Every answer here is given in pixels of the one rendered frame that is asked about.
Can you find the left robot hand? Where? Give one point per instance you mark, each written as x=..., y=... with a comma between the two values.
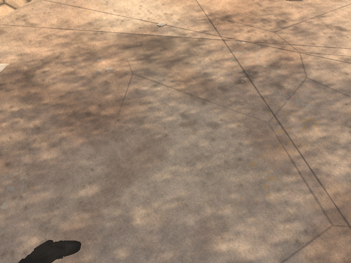
x=49, y=251

